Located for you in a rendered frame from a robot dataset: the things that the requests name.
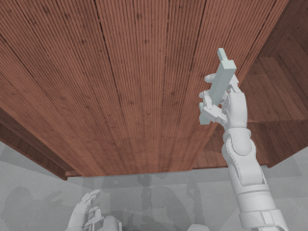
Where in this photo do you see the left robot hand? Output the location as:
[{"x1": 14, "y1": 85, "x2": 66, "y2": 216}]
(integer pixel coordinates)
[{"x1": 67, "y1": 190, "x2": 104, "y2": 231}]

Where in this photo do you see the robot left thigh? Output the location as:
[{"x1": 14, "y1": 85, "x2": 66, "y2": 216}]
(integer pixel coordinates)
[{"x1": 97, "y1": 218, "x2": 122, "y2": 231}]

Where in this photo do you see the handle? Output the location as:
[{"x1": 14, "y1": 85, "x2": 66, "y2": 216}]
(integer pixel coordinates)
[{"x1": 199, "y1": 48, "x2": 237, "y2": 125}]

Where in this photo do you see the wardrobe door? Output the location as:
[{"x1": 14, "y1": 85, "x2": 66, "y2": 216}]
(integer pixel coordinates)
[
  {"x1": 0, "y1": 107, "x2": 76, "y2": 171},
  {"x1": 0, "y1": 0, "x2": 289, "y2": 177}
]

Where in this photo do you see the right robot forearm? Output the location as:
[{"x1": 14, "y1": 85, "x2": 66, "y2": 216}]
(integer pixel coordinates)
[{"x1": 221, "y1": 127, "x2": 289, "y2": 231}]

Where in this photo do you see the right robot hand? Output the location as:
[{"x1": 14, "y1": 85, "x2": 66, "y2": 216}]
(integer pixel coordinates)
[{"x1": 198, "y1": 73, "x2": 247, "y2": 131}]

